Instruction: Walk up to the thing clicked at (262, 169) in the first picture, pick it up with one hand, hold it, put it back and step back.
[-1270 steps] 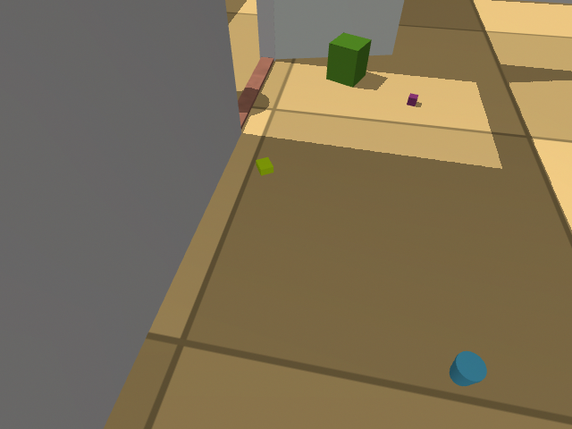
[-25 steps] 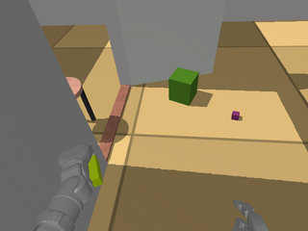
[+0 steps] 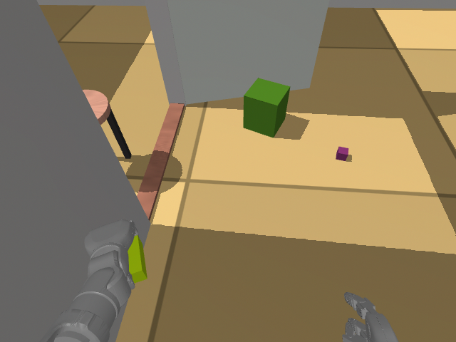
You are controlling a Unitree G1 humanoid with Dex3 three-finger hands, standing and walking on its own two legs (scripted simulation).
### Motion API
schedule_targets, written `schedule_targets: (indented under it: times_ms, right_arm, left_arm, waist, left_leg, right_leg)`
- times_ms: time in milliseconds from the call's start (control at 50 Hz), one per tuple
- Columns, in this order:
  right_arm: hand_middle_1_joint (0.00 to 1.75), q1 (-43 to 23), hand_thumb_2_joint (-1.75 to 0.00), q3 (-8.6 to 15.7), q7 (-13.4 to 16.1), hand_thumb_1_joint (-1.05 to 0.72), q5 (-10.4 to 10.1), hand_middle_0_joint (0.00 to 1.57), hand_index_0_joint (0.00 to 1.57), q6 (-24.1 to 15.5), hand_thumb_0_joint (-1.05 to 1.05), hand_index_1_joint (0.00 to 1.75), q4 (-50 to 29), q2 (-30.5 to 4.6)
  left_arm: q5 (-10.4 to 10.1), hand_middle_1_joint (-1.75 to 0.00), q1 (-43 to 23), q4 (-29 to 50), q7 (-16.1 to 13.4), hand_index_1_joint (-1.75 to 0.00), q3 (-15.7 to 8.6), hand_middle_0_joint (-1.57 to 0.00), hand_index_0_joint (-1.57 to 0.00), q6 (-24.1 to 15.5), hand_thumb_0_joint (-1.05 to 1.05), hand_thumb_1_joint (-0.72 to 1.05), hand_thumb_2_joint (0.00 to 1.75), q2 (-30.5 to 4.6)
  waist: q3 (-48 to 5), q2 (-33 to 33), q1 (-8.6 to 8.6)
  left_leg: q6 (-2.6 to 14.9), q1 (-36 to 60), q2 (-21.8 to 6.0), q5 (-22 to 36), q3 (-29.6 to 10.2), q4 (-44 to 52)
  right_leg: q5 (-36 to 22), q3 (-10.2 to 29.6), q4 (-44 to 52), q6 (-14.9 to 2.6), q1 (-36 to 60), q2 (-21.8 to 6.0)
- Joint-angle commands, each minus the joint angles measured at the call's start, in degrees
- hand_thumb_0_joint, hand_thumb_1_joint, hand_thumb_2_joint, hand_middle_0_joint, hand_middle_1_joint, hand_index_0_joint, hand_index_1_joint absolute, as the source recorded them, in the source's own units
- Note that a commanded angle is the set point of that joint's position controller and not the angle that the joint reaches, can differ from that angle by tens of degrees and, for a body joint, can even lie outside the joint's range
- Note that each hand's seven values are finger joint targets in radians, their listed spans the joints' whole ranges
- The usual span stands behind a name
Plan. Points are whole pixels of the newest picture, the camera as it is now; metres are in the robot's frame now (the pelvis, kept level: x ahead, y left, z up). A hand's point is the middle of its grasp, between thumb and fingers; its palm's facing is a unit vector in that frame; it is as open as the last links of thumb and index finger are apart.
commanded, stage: crouch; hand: left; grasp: from above
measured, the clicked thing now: (125, 261) +0.31 +0.23 -0.10
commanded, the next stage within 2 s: lower in 1.72 s
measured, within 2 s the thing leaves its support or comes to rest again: neither
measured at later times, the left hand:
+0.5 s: hand (152, 267) +0.37 +0.24 -0.32, palm faces -0.35 -0.16 -0.92, open 10.9 cm
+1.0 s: hand (163, 279) +0.40 +0.24 -0.50, palm faces -0.37 -0.19 -0.91, open 10.9 cm
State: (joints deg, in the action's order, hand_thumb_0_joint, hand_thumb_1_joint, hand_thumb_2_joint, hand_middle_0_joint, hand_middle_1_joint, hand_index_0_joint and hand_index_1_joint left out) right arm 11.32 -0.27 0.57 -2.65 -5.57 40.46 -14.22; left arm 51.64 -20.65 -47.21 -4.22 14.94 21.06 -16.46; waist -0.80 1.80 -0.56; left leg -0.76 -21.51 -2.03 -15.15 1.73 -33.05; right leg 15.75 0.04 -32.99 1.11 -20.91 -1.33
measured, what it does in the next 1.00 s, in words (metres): lowers itself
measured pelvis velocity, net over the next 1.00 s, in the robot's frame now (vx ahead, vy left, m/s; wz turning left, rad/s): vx -0.07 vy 0.00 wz -0.06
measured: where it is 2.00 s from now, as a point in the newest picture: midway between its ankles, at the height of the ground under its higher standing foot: outside the picture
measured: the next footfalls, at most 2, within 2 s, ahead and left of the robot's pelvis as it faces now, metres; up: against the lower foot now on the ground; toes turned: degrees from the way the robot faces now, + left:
none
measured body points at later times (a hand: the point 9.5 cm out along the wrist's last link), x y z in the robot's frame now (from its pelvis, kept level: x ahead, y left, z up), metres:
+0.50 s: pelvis -0.05 +0.01 -0.19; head +0.13 +0.02 +0.22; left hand +0.39 +0.24 -0.27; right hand -0.01 -0.26 -0.32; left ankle +0.02 +0.13 -0.73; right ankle +0.01 -0.13 -0.73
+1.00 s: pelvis -0.07 +0.00 -0.34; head +0.16 +0.03 +0.04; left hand +0.42 +0.25 -0.45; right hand -0.01 -0.27 -0.47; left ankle +0.02 +0.13 -0.73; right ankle +0.01 -0.13 -0.73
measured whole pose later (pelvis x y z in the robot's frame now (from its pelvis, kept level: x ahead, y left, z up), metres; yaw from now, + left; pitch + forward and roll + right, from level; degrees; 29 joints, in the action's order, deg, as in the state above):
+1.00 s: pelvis -0.07 +0.00 -0.34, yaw -3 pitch +38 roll -5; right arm 7.7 -0.3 -7.3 7.1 -9.3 45.5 -14.6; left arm 56.6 -56.5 -83.9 -26.9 -7.1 10.1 -29.7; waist -8.7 1.9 -11.7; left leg -0.9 -120.3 -2.7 -38.8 -5.1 -120.7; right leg 39.2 -2.0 -118.2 1.4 -117.2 0.0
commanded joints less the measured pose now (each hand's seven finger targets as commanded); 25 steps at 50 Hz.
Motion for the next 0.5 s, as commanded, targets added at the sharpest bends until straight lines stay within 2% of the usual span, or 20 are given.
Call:
schedule_targets:
  times_ms: [0,40,60,100,160,220,240,260,280,320,340,380,420,440,480]
  right_arm:
    - [0.3,0.69,-0.89,4.17,-0.58,-0.87,0.8,0.2,0.2,-1.43,0.0,0.3,-2.75,-7.57]
    - [0.3,1.9,-0.89,4.82,-1.03,-0.87,1.5,0.2,0.2,-0.94,0.0,0.3,-1.57,-7.78]
    - [0.3,1.92,-0.89,5.0,-1.29,-0.87,1.9,0.2,0.2,-0.8,0.0,0.3,-1.33,-7.71]
    - [0.3,3.45,-0.89,5.58,-1.76,-0.87,2.48,0.2,0.2,-0.67,0.0,0.3,-1.08,-8.3]
    - [0.3,4.97,-0.89,5.82,-2.3,-0.88,2.88,0.2,0.2,-0.47,0.0,0.3,-1.62,-8.45]
    - [0.3,6.25,-0.89,6.08,-2.46,-0.87,3.41,0.2,0.2,-0.91,0.0,0.3,-1.36,-9.21]
    - [0.3,6.44,-0.89,6.05,-2.48,-0.88,3.59,0.2,0.2,-0.98,0.0,0.3,-1.32,-9.34]
    - [0.3,6.47,-0.89,5.93,-2.61,-0.87,3.81,0.2,0.2,-1.12,0.0,0.3,-1.3,-9.29]
    - [0.3,7.05,-0.89,5.89,-2.73,-0.87,4.02,0.2,0.2,-1.29,0.0,0.3,-1.14,-9.42]
    - [0.3,6.96,-0.89,5.73,-3.08,-0.87,4.58,0.2,0.2,-1.53,0.0,0.3,-0.62,-9.64]
    - [0.3,7.1,-0.89,5.75,-3.2,-0.88,4.88,0.2,0.2,-1.8,0.0,0.3,-0.18,-9.85]
    - [0.3,7.01,-0.89,5.66,-3.55,-0.88,5.69,0.2,0.2,-2.4,0.0,0.3,1.05,-9.85]
    - [0.3,6.69,-0.89,5.34,-3.9,-0.88,6.22,0.2,0.2,-3.09,0.0,0.3,1.88,-10.05]
    - [0.3,6.76,-0.89,5.21,-4.17,-0.88,6.36,0.2,0.2,-3.25,0.0,0.3,2.45,-9.79]
    - [0.3,6.44,-0.89,5.09,-4.47,-0.88,6.63,0.2,0.2,-3.71,0.0,0.3,2.84,-9.7]
  left_arm:
    - [4.08,-0.66,-22.62,2.66,-9.63,-0.64,-5.46,-1.02,-1.05,-3.72,0.0,0.67,0.67,-9.37]
    - [4.64,-0.64,-23.03,-1.51,-12.6,-0.62,-6.35,-1.02,-1.05,-4.76,0.0,0.67,0.66,-8.35]
    - [5.03,-0.63,-23.5,-5.51,-13.69,-0.61,-6.1,-1.01,-1.03,-5.19,0.0,0.64,0.65,-7.12]
    - [5.59,-0.59,-29.41,-5.99,-16.11,-0.56,-7.96,-1.0,-1.02,-6.48,0.0,0.63,0.6,-9.26]
    - [5.9,-0.58,-32.0,-12.93,-19.24,-0.56,-8.63,-0.97,-0.99,-7.24,0.0,0.59,0.6,-8.07]
    - [6.27,-0.57,-38.73,-14.15,-22.43,-0.56,-10.35,-0.96,-0.98,-7.89,0.0,0.56,0.61,-11.15]
    - [6.16,-0.6,-38.29,-15.98,-23.38,-0.58,-10.96,-0.96,-0.98,-7.59,0.0,0.56,0.61,-11.68]
    - [5.56,-0.58,-38.5,-17.1,-24.16,-0.57,-11.41,-0.96,-0.97,-7.34,0.0,0.55,0.63,-11.59]
    - [5.14,-0.57,-39.02,-17.91,-24.97,-0.57,-12.08,-0.97,-0.97,-6.88,0.0,0.54,0.65,-11.98]
    - [3.56,-0.59,-39.98,-20.91,-26.32,-0.59,-13.87,-0.99,-0.99,-5.53,0.0,0.56,0.67,-12.95]
    - [2.7,-0.58,-41.7,-21.83,-26.96,-0.58,-15.25,-0.98,-0.97,-4.67,0.0,0.53,0.68,-14.32]
    - [1.17,-0.58,-45.58,-23.43,-27.88,-0.58,-16.04,-0.96,-0.96,-3.26,0.0,0.5,0.67,-13.88]
    - [0.41,-0.59,-47.57,-24.17,-27.93,-0.58,-17.31,-0.94,-0.94,-2.84,0.0,0.48,0.64,-15.91]
    - [-0.31,-0.6,-46.76,-26.15,-27.61,-0.59,-17.55,-0.93,-0.94,-2.66,0.0,0.48,0.62,-15.03]
    - [-0.3,-0.59,-49.94,-24.5,-26.67,-0.59,-18.22,-0.95,-0.96,-3.81,0.0,0.51,0.65,-17.43]
  waist:
    - [-14.63,-2.45,-2.89]
    - [-17.04,-2.62,-3.52]
    - [-17.07,-3.09,-4.49]
    - [-22.62,-0.46,-4.59]
    - [-25.18,-0.16,-5.98]
    - [-31.02,3.69,-6.58]
    - [-33.19,4.27,-6.16]
    - [-34.88,4.65,-6.69]
    - [-36.61,4.71,-6.11]
    - [-39.35,4.99,-6.33]
    - [-41.06,4.7,-6.64]
    - [-41.66,5.88,-7.97]
    - [-42.32,6.5,-8.44]
    - [-42.08,5.76,-8.61]
    - [-44.9,6.6,-9.3]
  left_leg:
    - [0.55,-1.12,2.22,10.29,0.91,-5.03]
    - [0.34,-6.18,1.95,10.16,0.88,-10.58]
    - [0.23,-10.25,2.05,8.91,0.93,-13.8]
    - [0.06,-14.87,1.63,7.54,0.89,-19.48]
    - [0.02,-24.13,1.69,2.43,0.55,-26.6]
    - [-0.23,-30.74,1.48,-2.05,-0.28,-32.47]
    - [-0.23,-31.99,1.41,-2.77,-0.47,-34.38]
    - [-0.1,-34.26,1.33,-2.78,-0.82,-36.07]
    - [-0.11,-35.8,1.23,-3.09,-1.21,-37.24]
    - [0.04,-39.46,0.96,-3.58,-1.84,-40.17]
    - [-0.04,-40.89,0.76,-3.83,-2.38,-41.42]
    - [-0.19,-43.77,0.43,-4.77,-3.13,-43.74]
    - [-0.01,-47.28,0.31,-7.18,-3.91,-46.13]
    - [0.14,-49.35,0.26,-7.68,-3.78,-47.75]
    - [0.63,-52.85,0.55,-10.03,-3.5,-50.64]
  right_leg:
    - [-10.41,-0.15,-3.24,-1.35,-4.61,2.65]
    - [-10.37,0.11,-8.61,-1.6,-9.35,2.77]
    - [-9.59,0.12,-11.39,-1.54,-12.69,2.65]
    - [-8.29,-0.04,-17.44,-1.85,-17.89,2.66]
    - [-4.06,-0.56,-24.25,-1.98,-26.73,2.51]
    - [0.45,-1.34,-30.56,-2.63,-35.37,2.68]
    - [1.49,-1.69,-32.39,-2.8,-37.71,2.76]
    - [1.74,-1.91,-34.39,-2.93,-39.24,2.75]
    - [2.14,-2.23,-36.14,-3.11,-40.53,2.9]
    - [2.85,-2.64,-39.7,-3.32,-43.8,3.08]
    - [2.94,-2.87,-41.74,-3.4,-45.05,3.17]
    - [3.64,-3.3,-45.12,-3.51,-48.97,3.14]
    - [5.57,-3.62,-47.69,-3.44,-52.91,3.19]
    - [6.01,-3.64,-48.68,-3.43,-53.93,3.16]
    - [8.09,-3.54,-50.7,-3.31,-55.52,3.24]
